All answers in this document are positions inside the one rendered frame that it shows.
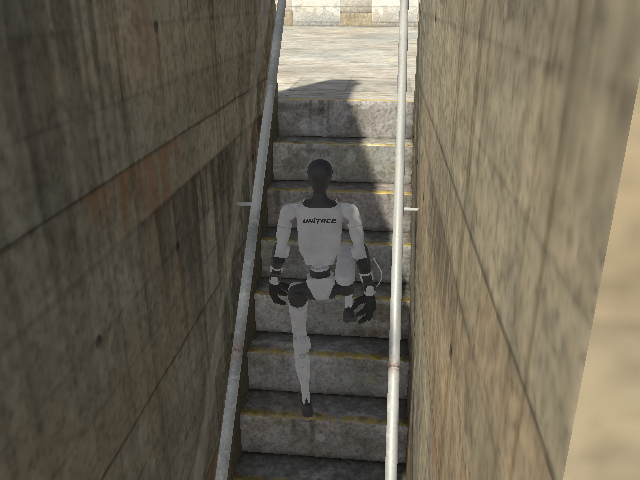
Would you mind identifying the left robot forearm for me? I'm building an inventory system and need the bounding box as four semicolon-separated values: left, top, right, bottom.
269;243;285;285

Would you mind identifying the robot right upper arm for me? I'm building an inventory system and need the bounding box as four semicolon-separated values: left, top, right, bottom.
340;202;367;260

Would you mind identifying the right robot forearm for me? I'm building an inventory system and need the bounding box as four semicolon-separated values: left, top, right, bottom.
356;244;376;296

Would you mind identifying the robot left upper arm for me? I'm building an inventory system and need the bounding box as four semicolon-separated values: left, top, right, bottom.
274;202;299;258

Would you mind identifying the robot right foot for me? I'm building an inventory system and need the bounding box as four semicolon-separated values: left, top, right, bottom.
343;307;357;323

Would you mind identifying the left robot shin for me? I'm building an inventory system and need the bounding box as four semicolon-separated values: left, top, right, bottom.
293;337;310;404

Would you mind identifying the robot left hand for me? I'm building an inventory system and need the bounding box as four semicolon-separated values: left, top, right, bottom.
269;282;289;305

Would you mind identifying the robot right hand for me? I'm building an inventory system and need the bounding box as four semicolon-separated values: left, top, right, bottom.
351;294;376;324

